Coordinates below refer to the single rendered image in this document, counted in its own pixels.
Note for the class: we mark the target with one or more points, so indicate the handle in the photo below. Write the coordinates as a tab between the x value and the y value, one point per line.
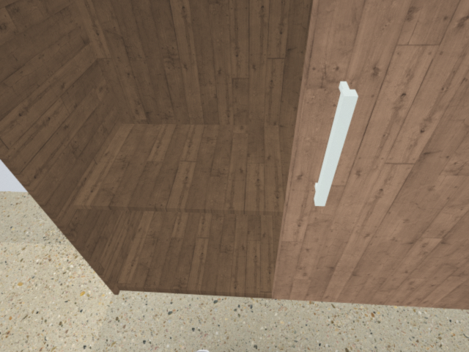
341	123

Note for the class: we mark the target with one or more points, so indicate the wardrobe door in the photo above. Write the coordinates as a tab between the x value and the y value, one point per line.
395	227

